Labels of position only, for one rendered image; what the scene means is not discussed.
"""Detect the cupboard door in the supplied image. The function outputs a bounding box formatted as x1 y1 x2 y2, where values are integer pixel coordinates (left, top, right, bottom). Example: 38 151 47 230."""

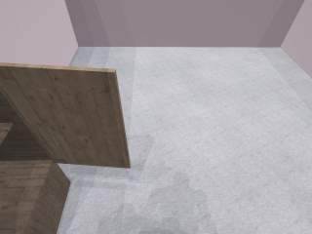
0 62 131 169

